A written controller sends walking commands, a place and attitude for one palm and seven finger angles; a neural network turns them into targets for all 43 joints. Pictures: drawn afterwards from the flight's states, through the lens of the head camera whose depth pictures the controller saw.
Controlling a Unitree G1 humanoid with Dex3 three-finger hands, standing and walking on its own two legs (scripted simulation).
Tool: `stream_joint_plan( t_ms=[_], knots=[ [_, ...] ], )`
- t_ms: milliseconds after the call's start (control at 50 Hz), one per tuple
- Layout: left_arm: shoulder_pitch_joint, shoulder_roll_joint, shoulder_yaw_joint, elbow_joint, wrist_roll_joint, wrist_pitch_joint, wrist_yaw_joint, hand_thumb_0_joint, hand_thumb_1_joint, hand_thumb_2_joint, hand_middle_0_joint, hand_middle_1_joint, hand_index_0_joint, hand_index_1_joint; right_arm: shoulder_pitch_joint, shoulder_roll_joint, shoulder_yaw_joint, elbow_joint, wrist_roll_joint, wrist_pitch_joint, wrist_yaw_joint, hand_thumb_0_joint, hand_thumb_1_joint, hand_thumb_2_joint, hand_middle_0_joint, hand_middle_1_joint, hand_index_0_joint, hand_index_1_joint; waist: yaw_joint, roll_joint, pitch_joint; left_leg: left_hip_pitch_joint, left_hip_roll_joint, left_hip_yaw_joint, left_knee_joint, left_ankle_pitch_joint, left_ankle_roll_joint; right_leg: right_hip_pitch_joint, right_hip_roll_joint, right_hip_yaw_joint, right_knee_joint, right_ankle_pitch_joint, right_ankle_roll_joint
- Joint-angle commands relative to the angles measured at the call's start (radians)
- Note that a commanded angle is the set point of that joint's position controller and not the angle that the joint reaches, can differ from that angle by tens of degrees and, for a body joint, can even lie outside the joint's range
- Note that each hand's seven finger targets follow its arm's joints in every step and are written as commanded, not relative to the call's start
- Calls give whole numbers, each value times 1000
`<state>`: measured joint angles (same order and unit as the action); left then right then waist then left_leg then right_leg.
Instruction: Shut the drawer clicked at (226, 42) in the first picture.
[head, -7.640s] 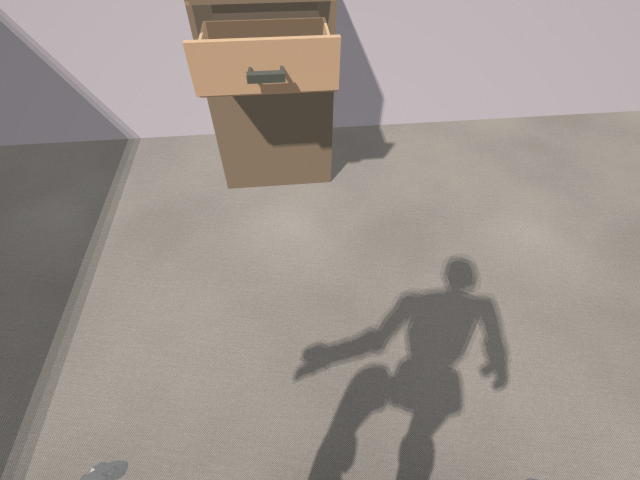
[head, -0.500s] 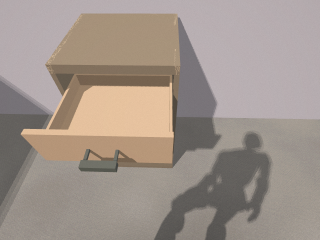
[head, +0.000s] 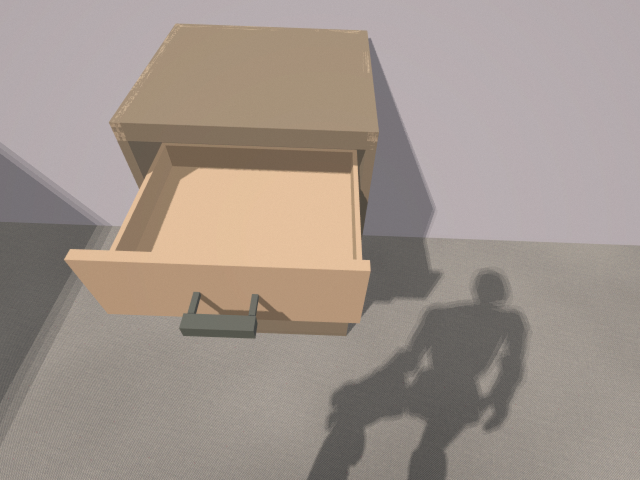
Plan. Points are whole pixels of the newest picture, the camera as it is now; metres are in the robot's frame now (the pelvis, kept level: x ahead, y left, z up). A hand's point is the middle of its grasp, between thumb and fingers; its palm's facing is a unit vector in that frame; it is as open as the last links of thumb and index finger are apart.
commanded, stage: shuffle to correct the standing spot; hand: left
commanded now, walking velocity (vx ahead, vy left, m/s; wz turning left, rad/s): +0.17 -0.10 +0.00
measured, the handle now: (222, 312) +0.36 +0.18 -0.06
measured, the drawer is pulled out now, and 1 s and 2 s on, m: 0.28 0.28 0.28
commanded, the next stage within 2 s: come to a stop and stand still in 0.20 s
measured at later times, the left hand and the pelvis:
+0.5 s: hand out of the picture +0.00 +0.13 -0.17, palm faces +0.01 -0.98 -0.18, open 7.4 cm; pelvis +0.04 -0.03 +0.00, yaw +0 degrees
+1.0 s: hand out of the picture +0.03 +0.20 -0.17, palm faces +0.02 -0.97 -0.25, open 7.4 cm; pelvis -0.01 +0.00 -0.01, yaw +0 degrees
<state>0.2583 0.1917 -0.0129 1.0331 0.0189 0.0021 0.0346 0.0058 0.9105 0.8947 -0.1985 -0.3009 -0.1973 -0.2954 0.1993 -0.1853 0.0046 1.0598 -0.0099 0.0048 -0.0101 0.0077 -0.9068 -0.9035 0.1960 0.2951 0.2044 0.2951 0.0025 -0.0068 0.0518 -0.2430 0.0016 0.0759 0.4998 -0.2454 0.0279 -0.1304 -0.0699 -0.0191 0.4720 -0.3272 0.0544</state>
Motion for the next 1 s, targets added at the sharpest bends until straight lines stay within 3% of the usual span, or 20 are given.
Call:
stream_joint_plan(
  t_ms=[0, 100, 160, 200, 320, 400, 460, 580, 660, 680, 700, 720, 740, 760, 780, 800, 840, 880, 920, 980],
  knots=[
    [79, 96, 15, -19, -1, -15, 12, 0, 900, 900, -200, -300, -200, -300, 53, -124, -29, -16, 1, -22, -5, 0, -900, -900, 200, 300, 200, 300, -6, 5, -22, 100, 104, -136, -123, 137, 17, -75, -33, 27, -84, 91, -45],
    [111, 73, 8, 7, 9, -9, 2, 0, 900, 900, -200, -300, -200, -300, 84, -133, -41, 12, -3, -9, -4, 0, -900, -900, 200, 300, 200, 300, -9, 55, 48, 43, 139, -200, -232, -229, 39, -130, 2, -28, -37, -82, -54],
    [141, 60, 5, 20, 9, -15, -1, 0, 900, 900, -200, -300, -200, -300, 104, -126, -43, 23, -3, -12, -6, 0, -900, -900, 200, 300, 200, 300, -5, 71, 47, 47, 152, -209, -228, -193, 53, -133, 7, -40, -20, -49, -63],
    [162, 53, 4, 36, 6, -21, -1, 0, 900, 900, -200, -300, -200, -300, 117, -111, -41, 35, -2, -17, -9, 0, -900, -900, 200, 300, 200, 300, -7, 44, 29, 66, 143, -185, -181, -100, 54, -124, -1, -26, -31, -4, -71],
    [183, 45, 10, 62, -2, -28, 9, 0, 900, 900, -200, -300, -200, -300, 140, -69, -31, 63, 1, -25, -19, 0, -900, -900, 200, 300, 200, 300, -10, -20, 6, 86, 106, -90, -22, 241, 36, -73, -29, 22, -35, 238, -85],
    [205, 51, 12, 78, -8, -41, 20, 0, 900, 900, -200, -300, -200, -300, 127, -41, -15, 71, 6, -26, -25, 0, -900, -900, 200, 300, 200, 300, -5, -63, -19, 86, 81, -57, 6, 324, 7, 6, -70, 49, -24, 681, -78],
    [199, 66, 18, 68, -11, -43, 25, 0, 900, 900, -200, -300, -200, -300, 118, -51, -17, 70, 10, -21, -27, 0, -900, -900, 200, 300, 200, 300, -3, -52, -24, 98, 77, -47, -3, 360, -5, 34, -90, 49, -13, 855, -73],
    [156, 84, 36, 30, -6, -24, 34, 0, 900, 900, -200, -300, -200, -300, 79, -69, -31, 36, 12, -3, -28, 0, -900, -900, 200, 300, 200, 300, 2, -41, -42, 106, 88, -45, -9, 375, -11, 28, -104, 63, -1, 762, -86],
    [125, 74, 33, 11, -2, -15, 31, 0, 900, 900, -200, -300, -200, -300, 65, -81, -34, 21, 10, -2, -26, 0, -900, -900, 200, 300, 200, 300, -2, -34, -40, 148, 102, -68, -25, 406, -1, -26, -79, 60, -23, 551, -77],
    [119, 71, 31, 10, -1, -15, 30, 0, 900, 900, -200, -300, -200, -300, 60, -83, -33, 20, 10, -1, -24, 0, -900, -900, 200, 300, 200, 300, -3, -42, -33, 148, 103, -72, -37, 382, -1, -36, -76, 57, -37, 496, -74],
    [185, 99, 43, 24, 11, -48, 51, 0, 900, 900, -200, -300, -200, -300, -25, -106, -42, -76, 9, -22, -13, 0, -900, -900, 200, 300, 200, 300, 25, -110, -7, 47, 102, -34, 195, 344, -25, -76, -101, 128, -80, 861, -37],
    [134, 137, 48, -35, 7, -54, 43, 0, 900, 900, -200, -300, -200, -300, 24, -61, -37, -113, 3, -16, -1, 0, -900, -900, 200, 300, 200, 300, -10, -198, -39, -87, 47, -49, 169, -64, -13, 38, -149, 137, -37, 911, -84],
    [99, 148, 51, -59, 11, -56, 37, 0, 900, 900, -200, -300, -200, -300, 25, -56, -35, -119, -4, -8, 4, 0, -900, -900, 200, 300, 200, 300, -9, -174, -74, -80, 42, -17, 143, -102, -16, 55, -167, 136, -22, 883, -127],
    [81, 137, 46, -78, 10, -55, 33, 0, 900, 900, -200, -300, -200, -300, 52, -58, -31, -129, -2, -9, 2, 0, -900, -900, 200, 300, 200, 300, -27, -148, -92, -37, 27, -14, 103, -91, -14, 24, -152, 114, 1, 783, -139],
    [55, 134, 43, -94, 3, -50, 30, 0, 900, 900, -200, -300, -200, -300, 75, -66, -30, -120, 0, -12, 3, 0, -900, -900, 200, 300, 200, 300, -47, -76, -88, 20, 30, -22, 36, 19, -12, -14, -116, 86, 43, 659, -135],
    [53, 121, 40, -106, -4, -40, 26, 0, 900, 900, -200, -300, -200, -300, 91, -95, -32, -118, -4, -17, 2, 0, -900, -900, 200, 300, 200, 300, -40, 28, -85, 59, 68, -71, 19, 203, 3, -57, -60, 54, 78, 476, -113],
    [82, 103, 36, -108, -2, -16, 24, 0, 900, 900, -200, -300, -200, -300, 50, -128, -32, -133, -5, -19, -3, 0, -900, -900, 200, 300, 200, 300, -1, 178, -35, 4, 133, -160, -20, 301, 45, -77, 12, 5, 61, 101, -79],
    [88, 104, 29, -98, 0, -6, 17, 0, 900, 900, -200, -300, -200, -300, 15, -140, -29, -156, -5, -12, -4, 0, -900, -900, 200, 300, 200, 300, 10, 102, 31, -67, 119, -175, -57, 100, 47, -90, 22, 8, 6, -25, -80],
    [60, 112, 26, -104, 1, -2, 9, 0, 900, 900, -200, -300, -200, -300, 20, -142, -28, -163, -6, -8, 2, 0, -900, -900, 200, 300, 200, 300, -2, 28, 80, -99, 93, -165, -97, -94, 30, -132, 7, 30, -31, -92, -84],
    [57, 124, 27, -109, 0, 1, 4, 0, 900, 900, -200, -300, -200, -300, 39, -152, -28, -155, -8, -11, 4, 0, -900, -900, 200, 300, 200, 300, -1, 61, 43, -79, 104, -191, -155, -159, 31, -125, 10, 17, -12, -94, -79]
  ],
)
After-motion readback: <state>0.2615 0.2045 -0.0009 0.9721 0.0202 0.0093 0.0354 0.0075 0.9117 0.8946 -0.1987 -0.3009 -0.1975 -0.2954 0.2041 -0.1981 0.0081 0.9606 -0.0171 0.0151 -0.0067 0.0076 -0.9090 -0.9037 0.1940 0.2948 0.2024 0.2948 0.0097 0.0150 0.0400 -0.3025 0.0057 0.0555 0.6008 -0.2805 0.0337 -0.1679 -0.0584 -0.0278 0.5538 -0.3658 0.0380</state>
